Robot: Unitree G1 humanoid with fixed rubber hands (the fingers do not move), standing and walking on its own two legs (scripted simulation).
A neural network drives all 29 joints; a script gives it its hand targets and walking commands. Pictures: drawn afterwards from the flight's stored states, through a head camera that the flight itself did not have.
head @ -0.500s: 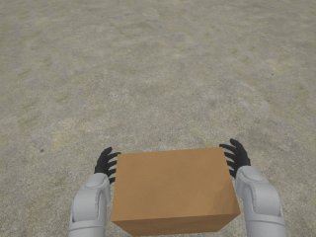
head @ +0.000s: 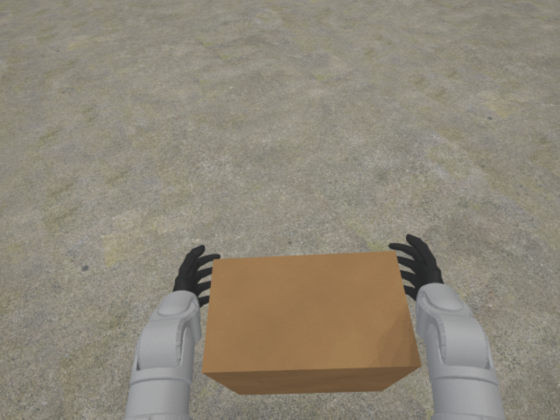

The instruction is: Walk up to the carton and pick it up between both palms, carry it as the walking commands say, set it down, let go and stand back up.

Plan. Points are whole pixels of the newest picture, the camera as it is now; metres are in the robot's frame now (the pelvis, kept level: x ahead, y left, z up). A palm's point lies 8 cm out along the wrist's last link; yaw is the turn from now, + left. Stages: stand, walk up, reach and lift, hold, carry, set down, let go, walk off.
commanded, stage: carry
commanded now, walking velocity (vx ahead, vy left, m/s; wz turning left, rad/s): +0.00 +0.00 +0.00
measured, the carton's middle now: (307, 332) +0.26 +0.00 -0.06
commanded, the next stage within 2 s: hold in 0.84 s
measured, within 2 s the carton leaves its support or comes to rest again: neither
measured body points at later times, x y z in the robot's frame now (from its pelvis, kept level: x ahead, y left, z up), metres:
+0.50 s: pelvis +0.01 +0.01 +0.00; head +0.02 +0.02 +0.45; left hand +0.30 +0.19 +0.01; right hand +0.32 -0.16 +0.03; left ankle +0.00 +0.10 -0.73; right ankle +0.09 -0.08 -0.73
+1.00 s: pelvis +0.02 +0.01 +0.00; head -0.01 +0.00 +0.45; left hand +0.30 +0.19 +0.02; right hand +0.32 -0.15 +0.04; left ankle +0.00 +0.10 -0.73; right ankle +0.09 -0.08 -0.73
